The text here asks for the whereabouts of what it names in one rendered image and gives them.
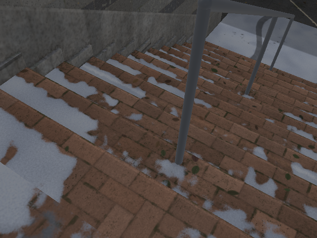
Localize stairs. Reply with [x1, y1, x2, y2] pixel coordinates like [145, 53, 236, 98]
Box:
[0, 41, 317, 238]

